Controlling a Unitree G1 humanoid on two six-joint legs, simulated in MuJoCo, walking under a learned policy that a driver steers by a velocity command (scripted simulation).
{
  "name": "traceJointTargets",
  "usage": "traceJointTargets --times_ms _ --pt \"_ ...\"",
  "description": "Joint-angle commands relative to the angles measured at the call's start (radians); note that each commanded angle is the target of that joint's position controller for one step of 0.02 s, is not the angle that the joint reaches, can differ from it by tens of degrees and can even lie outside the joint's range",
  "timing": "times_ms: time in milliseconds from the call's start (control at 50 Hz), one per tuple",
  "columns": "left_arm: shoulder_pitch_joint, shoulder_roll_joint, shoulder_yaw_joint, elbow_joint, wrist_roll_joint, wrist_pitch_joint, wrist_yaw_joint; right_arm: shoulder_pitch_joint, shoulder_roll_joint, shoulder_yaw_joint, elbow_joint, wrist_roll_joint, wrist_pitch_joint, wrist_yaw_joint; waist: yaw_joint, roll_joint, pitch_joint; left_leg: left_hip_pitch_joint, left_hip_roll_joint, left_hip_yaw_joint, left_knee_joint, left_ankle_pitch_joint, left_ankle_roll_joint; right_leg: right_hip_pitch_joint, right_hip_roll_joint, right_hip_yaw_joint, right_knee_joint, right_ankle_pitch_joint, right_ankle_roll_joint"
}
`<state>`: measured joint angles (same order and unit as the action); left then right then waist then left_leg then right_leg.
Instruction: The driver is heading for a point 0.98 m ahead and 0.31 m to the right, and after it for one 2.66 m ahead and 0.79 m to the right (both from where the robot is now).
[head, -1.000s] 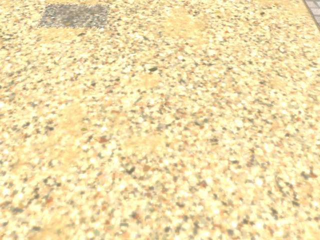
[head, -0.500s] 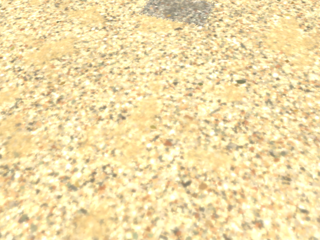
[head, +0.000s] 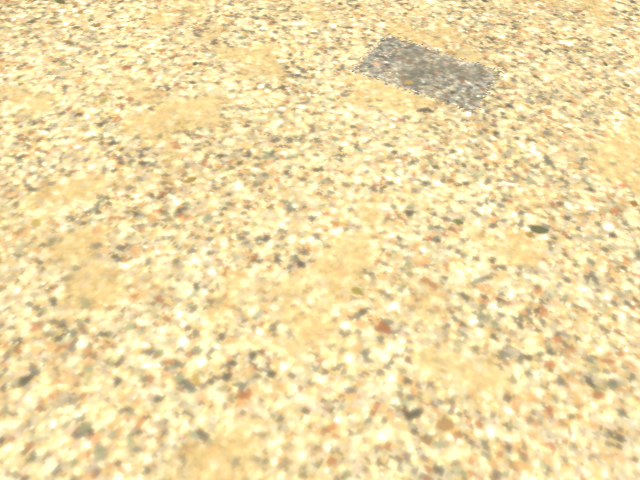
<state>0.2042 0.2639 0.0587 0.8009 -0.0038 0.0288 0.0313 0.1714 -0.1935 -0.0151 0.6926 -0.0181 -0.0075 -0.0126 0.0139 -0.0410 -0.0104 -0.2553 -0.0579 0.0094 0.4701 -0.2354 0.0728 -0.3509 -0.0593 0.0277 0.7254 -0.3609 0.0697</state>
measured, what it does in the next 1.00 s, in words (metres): walks ahead, turning right: right foot, then right foot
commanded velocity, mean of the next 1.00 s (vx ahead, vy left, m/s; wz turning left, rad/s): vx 0.22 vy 0.00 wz -0.39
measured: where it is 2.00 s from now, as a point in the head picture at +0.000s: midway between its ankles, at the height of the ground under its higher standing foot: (426, 436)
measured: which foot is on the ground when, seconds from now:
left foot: down 0.00-0.40, up 0.42-0.84, down 0.86-1.00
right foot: up 0.00-0.04, down 0.06-0.16, up 0.18-0.40, down 0.42-0.88, up 0.90-1.00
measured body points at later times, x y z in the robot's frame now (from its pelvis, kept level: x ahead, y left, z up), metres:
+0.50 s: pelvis +0.06 -0.11 -0.01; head +0.06 -0.14 +0.43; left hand +0.20 +0.14 -0.11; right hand +0.12 -0.41 -0.13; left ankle +0.03 +0.06 -0.66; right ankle +0.04 -0.19 -0.74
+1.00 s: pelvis +0.24 -0.17 -0.01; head +0.28 -0.19 +0.44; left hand +0.47 +0.03 -0.12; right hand +0.30 -0.48 -0.10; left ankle +0.37 -0.13 -0.74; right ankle +0.08 -0.23 -0.66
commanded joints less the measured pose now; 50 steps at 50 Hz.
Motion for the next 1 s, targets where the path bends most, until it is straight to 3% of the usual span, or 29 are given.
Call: traceJointTargets --times_ms 20,60,80,100,120,160,180,220,260,300,380,400,420,440,460,480,520,560,620,680,760,840,860,880,900,920,940,960,1000 --pt "-0.02 0.079 0.011 -0.062 -0.005 -0.019 -0.006 -0.008 -0.168 -0.048 -0.03 0.011 -0.007 -0.006 -0.013 0.158 -0.023 0.079 0.267 -0.225 -0.107 0.243 0.147 0.034 0.013 -0.033 -0.179 0.063 -0.016" --pt "-0.018 0.117 0.015 -0.074 0.008 -0.026 -0.007 0.027 -0.193 -0.06 -0.011 0.019 -0.008 -0.015 -0.008 0.11 -0.033 0.081 0.241 -0.205 -0.069 0.246 0.098 0.098 0.0 -0.005 -0.27 0.281 -0.048" --pt "-0.005 0.149 0.02 -0.081 0.011 -0.026 -0.004 0.051 -0.188 -0.061 -0.018 0.003 -0.013 -0.019 -0.033 0.052 -0.078 0.066 0.198 -0.171 -0.047 0.103 0.068 0.142 -0.029 0.024 -0.213 0.395 -0.071" --pt "0.009 0.155 0.028 -0.065 -0.008 -0.025 -0.005 0.046 -0.188 -0.068 -0.031 -0.004 -0.014 -0.023 -0.049 -0.01 -0.08 0.05 0.136 -0.106 -0.055 -0.095 0.045 0.104 -0.005 0.019 -0.172 0.256 -0.107" --pt "0.029 0.121 0.027 -0.061 -0.021 -0.026 -0.009 0.002 -0.192 -0.072 -0.042 0.001 -0.012 -0.028 -0.029 0.015 -0.051 0.048 0.129 -0.087 -0.053 -0.304 0.042 0.021 0.018 0.018 -0.169 -0.011 -0.137" --pt "-0.02 0.08 0.02 -0.09 -0.017 -0.038 -0.011 0.04 -0.202 -0.083 -0.03 0.031 -0.016 -0.03 -0.051 0.077 0.056 0.074 0.263 -0.234 -0.146 -0.542 0.103 -0.188 0.021 0.004 -0.103 -0.197 -0.163" --pt "-0.059 0.048 0.012 -0.115 -0.023 -0.048 -0.019 0.079 -0.236 -0.096 -0.016 0.035 -0.025 -0.028 -0.062 0.147 0.079 0.105 0.373 -0.36 -0.244 -0.612 0.154 -0.252 0.031 -0.06 0.025 -0.11 -0.156" --pt "-0.115 0.076 0.018 -0.153 -0.022 -0.056 -0.033 0.113 -0.245 -0.103 -0.001 0.019 -0.054 -0.024 -0.082 0.141 0.087 0.124 0.493 -0.495 -0.301 -0.539 0.214 -0.353 -0.043 0.01 0.253 -0.184 -0.161" --pt "-0.086 0.076 0.019 -0.155 -0.033 -0.055 -0.043 0.059 -0.229 -0.099 -0.005 0.038 -0.07 -0.013 -0.051 0.117 0.073 0.173 0.473 -0.391 -0.31 -0.406 0.174 -0.38 -0.088 0.038 0.245 -0.175 -0.162" --pt "-0.038 0.07 0.016 -0.133 -0.025 -0.055 -0.055 -0.02 -0.246 -0.105 -0.01 0.044 -0.068 0.0 -0.018 0.131 0.045 0.08 0.373 -0.169 -0.3 -0.233 0.109 -0.187 -0.077 -0.027 0.124 -0.098 -0.153" --pt "0.198 0.081 0.039 -0.033 -0.018 -0.046 -0.062 -0.057 -0.221 -0.1 0.001 0.033 -0.054 0.019 0.076 0.071 -0.011 -0.143 0.248 0.104 -0.047 -0.255 0.032 0.243 0.084 -0.223 -0.054 0.072 -0.132" --pt "0.296 0.124 0.062 -0.01 -0.019 -0.046 -0.054 -0.053 -0.171 -0.085 -0.001 0.023 -0.055 0.024 0.115 -0.042 -0.011 -0.221 0.194 0.17 0.221 -0.209 -0.008 0.343 0.091 -0.158 -0.132 0.017 -0.171" --pt "0.354 0.25 0.085 -0.033 -0.013 -0.058 -0.043 -0.082 -0.092 -0.059 -0.04 0.003 -0.061 0.026 0.111 -0.322 0.026 -0.488 0.106 0.165 0.7 -0.353 -0.083 0.397 -0.165 0.346 -0.332 -0.082 -0.292" --pt "0.303 0.285 0.072 -0.109 -0.007 -0.091 -0.06 -0.085 -0.117 -0.059 -0.094 0.035 -0.091 0.027 0.077 -0.253 -0.028 -0.697 0.017 -0.038 0.848 -0.365 -0.079 0.448 -0.318 0.858 -0.593 -0.333 -0.467" --pt "0.26 0.239 0.062 -0.112 -0.005 -0.11 -0.068 -0.128 -0.184 -0.071 -0.097 0.078 -0.113 0.032 0.072 -0.111 0.025 -0.771 0.083 -0.097 0.893 -0.282 -0.05 0.425 -0.353 0.87 -0.631 -0.442 -0.466" --pt "0.212 0.188 0.045 -0.121 -0.007 -0.118 -0.068 -0.119 -0.215 -0.077 -0.086 0.071 -0.124 0.033 0.04 -0.054 0.058 -0.756 0.124 -0.102 0.841 -0.176 -0.029 0.383 -0.318 0.742 -0.58 -0.36 -0.415" --pt "0.122 0.146 0.028 -0.15 -0.001 -0.11 -0.056 -0.076 -0.215 -0.083 -0.044 0.016 -0.123 0.021 -0.01 -0.027 0.061 -0.604 0.166 -0.1 0.675 -0.021 -0.041 0.264 -0.201 0.485 -0.537 -0.093 -0.338" --pt "0.129 0.15 0.027 -0.161 0.004 -0.11 -0.037 -0.095 -0.211 -0.088 -0.037 0.004 -0.111 0.02 -0.014 -0.034 0.043 -0.515 0.131 -0.063 0.572 0.078 -0.071 0.249 -0.143 0.344 -0.527 0.287 -0.309" --pt "0.195 0.155 0.035 -0.138 -0.007 -0.096 -0.008 -0.156 -0.147 -0.07 -0.05 0.004 -0.095 0.018 -0.004 -0.018 0.011 -0.459 0.07 -0.033 0.392 0.163 -0.1 0.273 -0.089 0.201 -0.45 0.738 -0.262" --pt "0.228 0.157 0.043 -0.125 -0.017 -0.068 0.015 -0.252 -0.112 -0.057 -0.071 0.013 -0.085 0.031 0.023 -0.075 -0.007 -0.382 0.017 -0.022 0.209 0.262 -0.101 0.25 -0.047 0.169 -0.395 0.774 -0.199" --pt "0.226 0.163 0.055 -0.127 -0.022 -0.041 0.033 -0.313 -0.127 -0.057 -0.083 0.018 -0.082 0.051 0.043 -0.083 -0.018 -0.341 0.006 -0.04 0.092 0.296 -0.096 0.28 -0.072 0.238 -0.347 0.695 -0.189" --pt "0.147 0.149 0.052 -0.151 -0.015 -0.046 0.028 -0.199 -0.182 -0.078 -0.05 0.005 -0.11 0.051 -0.008 -0.1 -0.065 -0.158 0.003 -0.032 -0.026 0.272 -0.036 0.322 -0.064 0.28 -0.198 0.803 -0.184" --pt "0.12 0.134 0.046 -0.162 -0.015 -0.051 0.02 -0.129 -0.197 -0.083 -0.037 -0.008 -0.12 0.044 -0.047 -0.079 -0.112 -0.018 0.025 -0.022 -0.1 0.421 -0.004 0.305 -0.014 0.256 -0.093 0.83 -0.156" --pt "0.097 0.084 0.027 -0.196 0.006 -0.058 0.011 -0.017 -0.243 -0.088 -0.034 -0.033 -0.125 0.034 -0.088 0.019 -0.253 0.279 0.202 -0.187 -0.024 0.75 0.078 0.149 0.052 0.242 0.138 0.562 -0.118" --pt "0.308 0.017 0.008 -0.168 0.01 -0.055 0.007 0.019 -0.259 -0.086 -0.016 -0.039 -0.112 0.03 0.007 0.284 -0.389 0.587 0.485 -0.522 0.045 1.133 0.297 -0.133 0.216 0.214 0.47 -0.363 -0.05" --pt "0.374 0.139 0.026 -0.133 -0.002 -0.047 -0.001 0.017 -0.219 -0.082 -0.012 0.002 -0.095 0.033 0.006 0.225 -0.438 0.529 0.502 -0.637 -0.019 0.783 0.325 -0.171 0.16 0.248 0.581 -0.354 -0.035" --pt "0.251 0.195 0.044 -0.138 -0.015 -0.031 0.001 -0.05 -0.165 -0.066 -0.035 0.02 -0.083 0.032 -0.018 0.149 -0.282 0.4 0.429 -0.516 -0.058 0.559 0.274 -0.219 0.123 0.208 0.616 -0.28 -0.012" --pt "0.174 0.19 0.043 -0.152 -0.009 -0.016 0.008 -0.098 -0.126 -0.047 -0.035 0.019 -0.069 0.032 -0.014 0.086 -0.198 0.271 0.365 -0.424 -0.098 0.388 0.219 -0.217 0.092 0.166 0.574 -0.218 -0.001" --pt "0.142 0.136 0.031 -0.165 0.006 0.014 0.009 -0.161 -0.113 -0.032 -0.02 0.004 -0.048 0.035 0.033 0.116 -0.08 0.008 0.264 -0.319 -0.182 0.176 0.158 -0.099 0.037 0.115 0.394 -0.151 0.01"
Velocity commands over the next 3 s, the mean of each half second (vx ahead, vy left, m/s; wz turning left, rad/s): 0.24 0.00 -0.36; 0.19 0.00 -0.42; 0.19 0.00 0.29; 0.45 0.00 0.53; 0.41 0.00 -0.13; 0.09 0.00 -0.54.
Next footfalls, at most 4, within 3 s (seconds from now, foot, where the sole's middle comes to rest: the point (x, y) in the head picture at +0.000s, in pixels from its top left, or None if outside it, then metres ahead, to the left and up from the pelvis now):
0.06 right None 0.02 -0.15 -0.78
0.42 right None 0.08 -0.20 -0.78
0.86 left None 0.41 -0.15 -0.78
1.20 right None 0.25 -0.33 -0.78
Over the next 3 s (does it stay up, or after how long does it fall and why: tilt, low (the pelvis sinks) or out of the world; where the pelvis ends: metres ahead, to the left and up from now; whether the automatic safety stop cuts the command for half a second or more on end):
stays up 0.92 -0.23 -0.01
